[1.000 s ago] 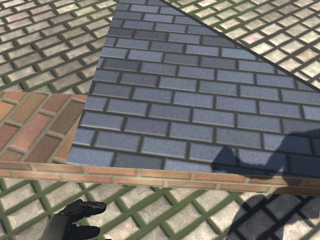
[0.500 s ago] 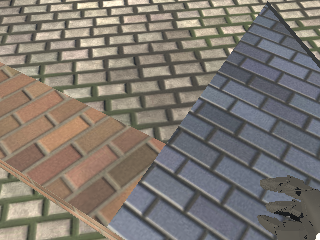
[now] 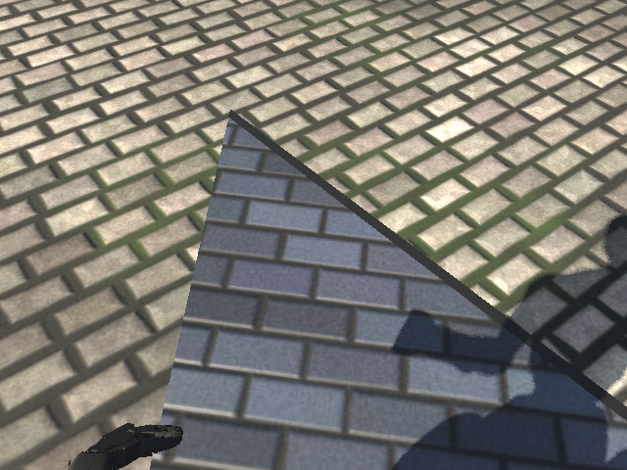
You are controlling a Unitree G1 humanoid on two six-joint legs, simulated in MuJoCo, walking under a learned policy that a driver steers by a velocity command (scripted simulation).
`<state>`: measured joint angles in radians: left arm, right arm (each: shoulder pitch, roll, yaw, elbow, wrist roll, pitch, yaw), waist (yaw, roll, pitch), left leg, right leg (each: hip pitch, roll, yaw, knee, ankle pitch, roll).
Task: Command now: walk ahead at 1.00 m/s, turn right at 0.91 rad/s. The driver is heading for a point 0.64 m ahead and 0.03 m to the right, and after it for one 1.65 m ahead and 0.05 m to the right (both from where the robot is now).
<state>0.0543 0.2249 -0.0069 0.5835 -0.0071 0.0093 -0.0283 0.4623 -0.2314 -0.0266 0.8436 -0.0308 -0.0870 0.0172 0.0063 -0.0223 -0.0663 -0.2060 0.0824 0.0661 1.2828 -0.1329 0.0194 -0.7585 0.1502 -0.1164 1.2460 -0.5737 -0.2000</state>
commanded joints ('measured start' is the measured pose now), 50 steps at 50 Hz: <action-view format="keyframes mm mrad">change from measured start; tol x64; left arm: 1 283 269 113 83 6 -20 34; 50 226 110 64 192 25 -156 31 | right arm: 1 -293 -25 7 -368 -42 -79 14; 50 -358 -59 -6 -221 6 79 67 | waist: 1 80 -35 -19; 50 -56 -22 199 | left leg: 1 -916 -118 -182 811 -179 25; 15 293 -91 -70 -778 105 -38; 18 686 383 -841 -867 -129 69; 34 99 83 -142 -945 924 129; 37 -389 -85 -107 -14 -335 89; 50 -462 26 1 -346 177 84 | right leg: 1 746 -285 1130 -928 87 -222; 14 577 -95 511 -693 1199 35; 19 -37 -108 239 247 247 89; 37 1233 -554 614 -690 121 45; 50 562 -306 -114 -1170 728 131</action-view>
